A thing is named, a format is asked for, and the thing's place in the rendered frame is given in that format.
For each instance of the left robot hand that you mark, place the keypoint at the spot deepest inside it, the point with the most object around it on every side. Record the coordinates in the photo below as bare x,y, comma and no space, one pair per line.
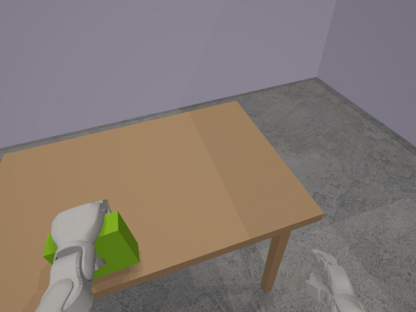
81,223

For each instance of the left robot forearm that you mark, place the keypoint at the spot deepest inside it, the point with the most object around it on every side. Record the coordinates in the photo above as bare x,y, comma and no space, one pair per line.
70,280

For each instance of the right robot hand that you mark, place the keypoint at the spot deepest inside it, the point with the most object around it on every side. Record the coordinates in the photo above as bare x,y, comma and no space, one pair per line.
321,287

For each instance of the table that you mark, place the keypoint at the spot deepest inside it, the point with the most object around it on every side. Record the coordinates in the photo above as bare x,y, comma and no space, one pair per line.
190,187

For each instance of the sponge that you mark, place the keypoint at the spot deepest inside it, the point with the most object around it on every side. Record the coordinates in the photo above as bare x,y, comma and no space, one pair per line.
115,244

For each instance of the right robot forearm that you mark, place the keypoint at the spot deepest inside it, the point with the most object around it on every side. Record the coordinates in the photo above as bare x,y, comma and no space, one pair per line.
344,302

